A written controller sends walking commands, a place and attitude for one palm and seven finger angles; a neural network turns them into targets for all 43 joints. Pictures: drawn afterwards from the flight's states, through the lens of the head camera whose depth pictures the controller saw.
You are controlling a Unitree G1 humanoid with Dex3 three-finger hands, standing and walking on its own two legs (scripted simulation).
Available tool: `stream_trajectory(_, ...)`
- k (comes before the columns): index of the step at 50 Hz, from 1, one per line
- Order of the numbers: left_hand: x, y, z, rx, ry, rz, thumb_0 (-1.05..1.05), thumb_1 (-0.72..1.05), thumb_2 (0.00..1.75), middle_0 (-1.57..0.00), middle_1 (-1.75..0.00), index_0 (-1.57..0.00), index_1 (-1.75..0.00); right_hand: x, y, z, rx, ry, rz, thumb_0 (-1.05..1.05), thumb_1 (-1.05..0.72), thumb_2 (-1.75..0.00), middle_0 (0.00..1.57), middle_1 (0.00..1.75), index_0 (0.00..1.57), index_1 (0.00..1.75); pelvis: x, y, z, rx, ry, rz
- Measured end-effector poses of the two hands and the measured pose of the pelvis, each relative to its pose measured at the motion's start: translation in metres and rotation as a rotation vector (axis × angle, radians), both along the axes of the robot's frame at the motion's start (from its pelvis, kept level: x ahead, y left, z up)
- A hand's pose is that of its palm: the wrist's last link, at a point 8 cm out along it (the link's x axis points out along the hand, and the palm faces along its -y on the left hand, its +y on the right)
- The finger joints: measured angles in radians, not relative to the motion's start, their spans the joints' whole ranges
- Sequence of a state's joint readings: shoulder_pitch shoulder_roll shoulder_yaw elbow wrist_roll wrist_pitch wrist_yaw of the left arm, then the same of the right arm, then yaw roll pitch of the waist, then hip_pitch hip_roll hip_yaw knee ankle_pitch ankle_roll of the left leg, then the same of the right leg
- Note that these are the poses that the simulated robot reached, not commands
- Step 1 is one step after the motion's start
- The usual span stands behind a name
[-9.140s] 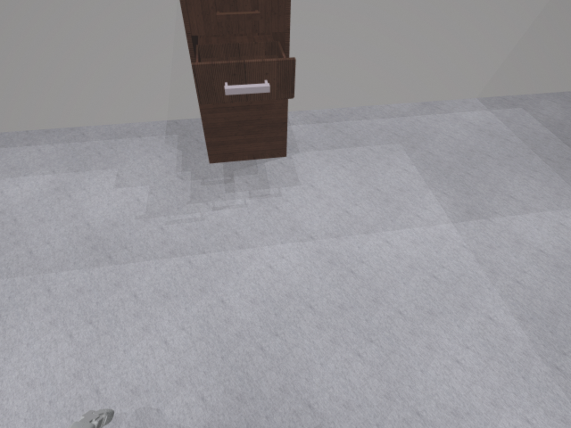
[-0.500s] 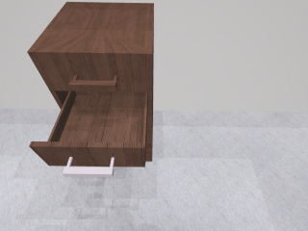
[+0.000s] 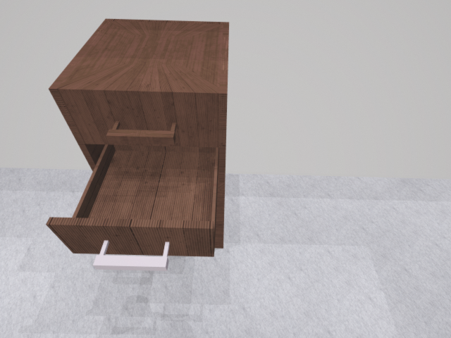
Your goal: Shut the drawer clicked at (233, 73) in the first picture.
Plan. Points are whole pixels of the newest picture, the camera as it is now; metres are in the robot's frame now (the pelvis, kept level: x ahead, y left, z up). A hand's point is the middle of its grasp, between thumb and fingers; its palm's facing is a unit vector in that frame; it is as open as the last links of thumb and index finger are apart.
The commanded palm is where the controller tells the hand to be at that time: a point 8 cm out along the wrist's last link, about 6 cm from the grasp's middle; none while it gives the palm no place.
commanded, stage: look again from close up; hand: left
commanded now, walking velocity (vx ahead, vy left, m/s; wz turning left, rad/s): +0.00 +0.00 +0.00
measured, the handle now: (134, 254) +0.33 +0.24 -0.17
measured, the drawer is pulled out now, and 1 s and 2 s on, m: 0.27 0.27 0.27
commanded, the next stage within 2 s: shuffle to correct the standing spot in 0.50 s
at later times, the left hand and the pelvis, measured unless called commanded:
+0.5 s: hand out of the picture -0.05 +0.14 -0.17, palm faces +0.03 -0.99 -0.17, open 7.4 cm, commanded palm none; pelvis -0.03 -0.01 +0.01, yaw +0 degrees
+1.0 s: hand out of the picture -0.04 +0.18 -0.18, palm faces +0.06 -0.98 -0.17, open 7.4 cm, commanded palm none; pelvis +0.00 +0.01 +0.00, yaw +0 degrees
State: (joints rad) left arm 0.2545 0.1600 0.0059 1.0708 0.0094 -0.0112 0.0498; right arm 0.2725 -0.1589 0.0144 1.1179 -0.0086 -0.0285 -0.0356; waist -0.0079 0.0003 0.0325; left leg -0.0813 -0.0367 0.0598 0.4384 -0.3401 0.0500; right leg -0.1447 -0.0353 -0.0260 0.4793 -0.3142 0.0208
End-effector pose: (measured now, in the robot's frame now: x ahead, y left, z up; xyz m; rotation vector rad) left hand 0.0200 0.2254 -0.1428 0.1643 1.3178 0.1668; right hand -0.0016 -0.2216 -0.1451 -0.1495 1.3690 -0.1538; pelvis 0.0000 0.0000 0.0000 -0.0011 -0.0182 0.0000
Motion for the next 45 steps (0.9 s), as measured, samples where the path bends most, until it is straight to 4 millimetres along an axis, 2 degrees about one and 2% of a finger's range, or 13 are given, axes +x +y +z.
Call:
stream_trajectory(25, -0.079, -0.033, 0.001, -0.053, 0.117, 0.027, 0.0, 0.91, 0.9, -0.2, -0.3, -0.2, -0.3, -0.054, -0.001, 0.002, 0.039, 0.072, -0.01, 0.0, -0.91, -0.9, 0.2, 0.3, 0.2, 0.3, -0.03, -0.013, 0.005, 0.002, -0.015, 0.001)
stream_trajectory(37, -0.088, -0.039, -0.002, -0.059, 0.115, 0.042, 0.0, 0.91, 0.9, -0.2, -0.3, -0.2, -0.3, -0.066, -0.004, -0.001, 0.045, 0.095, -0.009, 0.0, -0.91, -0.9, 0.2, 0.3, 0.2, 0.3, -0.033, -0.017, 0.002, 0.0, -0.011, 0.005)
stream_trajectory(45, -0.088, -0.018, -0.009, -0.057, 0.132, 0.102, 0.0, 0.91, 0.9, -0.2, -0.3, -0.2, -0.3, -0.056, -0.002, 0.002, 0.002, 0.125, 0.004, 0.0, -0.91, -0.9, 0.2, 0.3, 0.2, 0.3, -0.016, -0.002, -0.003, -0.017, 0.016, 0.018)
